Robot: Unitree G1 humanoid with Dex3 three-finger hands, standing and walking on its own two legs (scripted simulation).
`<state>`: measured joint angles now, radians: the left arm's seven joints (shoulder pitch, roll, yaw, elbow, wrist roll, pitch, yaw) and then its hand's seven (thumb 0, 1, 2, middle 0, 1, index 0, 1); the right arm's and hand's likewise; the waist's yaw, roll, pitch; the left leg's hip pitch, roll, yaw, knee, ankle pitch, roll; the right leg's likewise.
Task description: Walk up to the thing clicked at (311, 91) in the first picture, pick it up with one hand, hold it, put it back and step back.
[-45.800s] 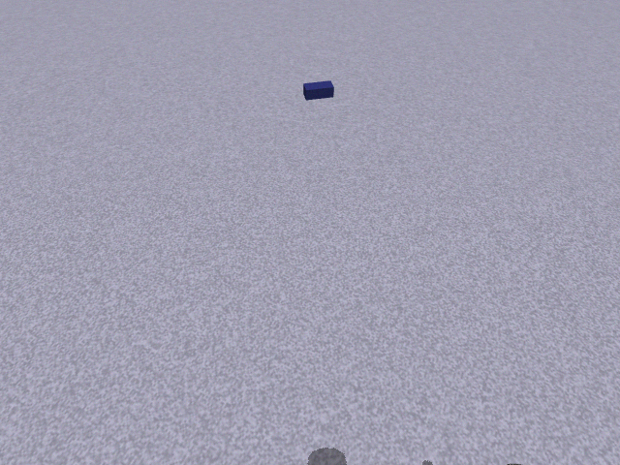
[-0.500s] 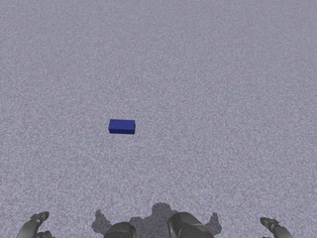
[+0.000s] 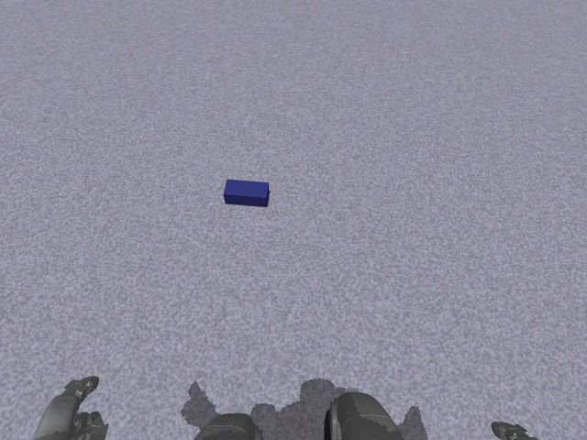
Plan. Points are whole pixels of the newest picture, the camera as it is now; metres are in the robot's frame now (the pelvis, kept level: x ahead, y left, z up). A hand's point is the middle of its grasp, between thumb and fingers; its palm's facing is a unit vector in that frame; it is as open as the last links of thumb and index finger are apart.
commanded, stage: step back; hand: left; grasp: from above
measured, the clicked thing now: (246, 193) +0.99 +0.18 -0.72
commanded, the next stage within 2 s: stand in 1.20 s
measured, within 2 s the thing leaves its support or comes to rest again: neither
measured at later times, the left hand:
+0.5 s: hand out of the picture -0.05 +0.26 -0.13, palm faces +0.00 -0.93 -0.37, open 7.4 cm
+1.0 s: hand out of the picture +0.05 +0.24 -0.12, palm faces +0.02 -0.94 -0.35, open 7.4 cm
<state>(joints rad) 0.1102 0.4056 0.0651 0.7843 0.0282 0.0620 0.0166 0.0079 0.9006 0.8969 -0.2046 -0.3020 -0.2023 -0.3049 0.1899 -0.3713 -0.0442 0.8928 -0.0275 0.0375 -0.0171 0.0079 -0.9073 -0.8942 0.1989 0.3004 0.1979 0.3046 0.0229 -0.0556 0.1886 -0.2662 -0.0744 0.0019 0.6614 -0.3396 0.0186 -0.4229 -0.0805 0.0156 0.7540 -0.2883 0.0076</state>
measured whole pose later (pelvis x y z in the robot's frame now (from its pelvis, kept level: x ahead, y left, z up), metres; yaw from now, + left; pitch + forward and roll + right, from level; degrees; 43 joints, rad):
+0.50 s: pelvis -0.09 +0.00 +0.02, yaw -2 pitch -3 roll -1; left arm 0.27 0.36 0.07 0.98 0.05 0.00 -0.02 0.01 0.90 0.90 -0.21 -0.30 -0.20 -0.31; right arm 0.27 -0.41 -0.06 0.99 -0.03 0.01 0.02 0.01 -0.91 -0.89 0.20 0.30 0.20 0.30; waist 0.04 0.02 0.04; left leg -0.31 -0.01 -0.05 0.66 -0.42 -0.01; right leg -0.20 -0.02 -0.01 0.56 -0.32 0.00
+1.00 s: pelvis -0.06 -0.02 +0.01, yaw +1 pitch -3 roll +0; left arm 0.10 0.34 0.04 1.00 0.03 -0.01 -0.02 0.01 0.90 0.90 -0.20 -0.30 -0.20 -0.30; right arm 0.21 -0.37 -0.03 1.04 -0.02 -0.02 -0.01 0.01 -0.91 -0.89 0.20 0.30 0.20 0.30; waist 0.01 0.01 0.05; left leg -0.25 -0.01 -0.03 0.60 -0.31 0.00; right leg -0.29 -0.05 -0.04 0.63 -0.29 0.00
